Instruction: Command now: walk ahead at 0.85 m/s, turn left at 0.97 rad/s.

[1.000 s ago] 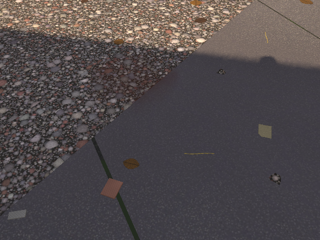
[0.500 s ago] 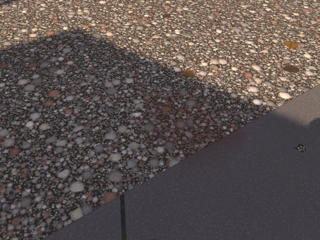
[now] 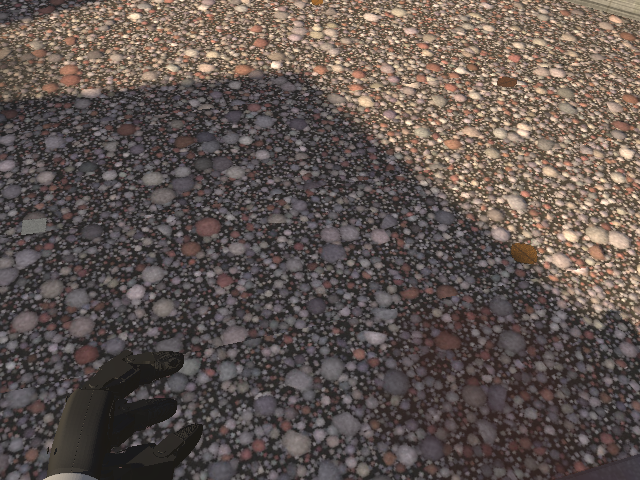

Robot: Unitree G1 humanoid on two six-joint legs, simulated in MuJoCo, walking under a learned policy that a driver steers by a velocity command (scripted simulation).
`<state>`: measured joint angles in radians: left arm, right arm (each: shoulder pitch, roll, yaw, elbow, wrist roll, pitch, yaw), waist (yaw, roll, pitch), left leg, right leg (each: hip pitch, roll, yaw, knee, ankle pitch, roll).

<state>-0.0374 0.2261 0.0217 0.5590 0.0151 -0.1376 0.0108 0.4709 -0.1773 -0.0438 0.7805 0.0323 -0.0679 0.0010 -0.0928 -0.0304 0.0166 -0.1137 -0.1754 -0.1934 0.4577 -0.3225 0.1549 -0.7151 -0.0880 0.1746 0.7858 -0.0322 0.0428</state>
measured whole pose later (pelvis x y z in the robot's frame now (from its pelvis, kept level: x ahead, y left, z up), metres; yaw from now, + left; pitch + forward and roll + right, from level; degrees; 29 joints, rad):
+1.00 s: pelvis +0.36 -0.03 -0.03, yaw +31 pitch +2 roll +2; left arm 0.25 0.25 0.04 0.79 0.02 -0.04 -0.04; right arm 0.05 -0.24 -0.07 0.70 -0.01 0.01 -0.06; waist 0.05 0.02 0.00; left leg -0.55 -0.05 -0.03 1.07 -0.48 0.02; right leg -0.31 0.00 0.09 0.50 -0.24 0.00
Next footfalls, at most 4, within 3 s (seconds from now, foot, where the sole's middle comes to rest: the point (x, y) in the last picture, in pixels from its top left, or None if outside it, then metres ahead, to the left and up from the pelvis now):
0.14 right None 0.37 -0.16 -0.77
0.54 left None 0.34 0.12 -0.78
0.88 right None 0.47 -0.10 -0.81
1.20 left None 0.32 0.10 -0.77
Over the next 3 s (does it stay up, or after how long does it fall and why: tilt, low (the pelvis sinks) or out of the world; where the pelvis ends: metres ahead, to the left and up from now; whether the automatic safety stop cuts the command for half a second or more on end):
stays up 1.60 -0.02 -0.14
